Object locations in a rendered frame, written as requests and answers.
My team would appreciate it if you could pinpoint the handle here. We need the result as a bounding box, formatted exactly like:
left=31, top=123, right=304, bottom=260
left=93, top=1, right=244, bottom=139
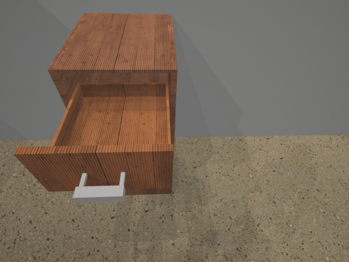
left=73, top=172, right=125, bottom=203

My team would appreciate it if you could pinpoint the cabinet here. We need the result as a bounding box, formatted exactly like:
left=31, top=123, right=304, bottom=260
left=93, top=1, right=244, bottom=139
left=48, top=13, right=177, bottom=195

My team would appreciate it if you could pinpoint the drawer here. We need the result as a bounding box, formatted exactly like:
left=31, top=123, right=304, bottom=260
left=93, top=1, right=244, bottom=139
left=14, top=82, right=173, bottom=192

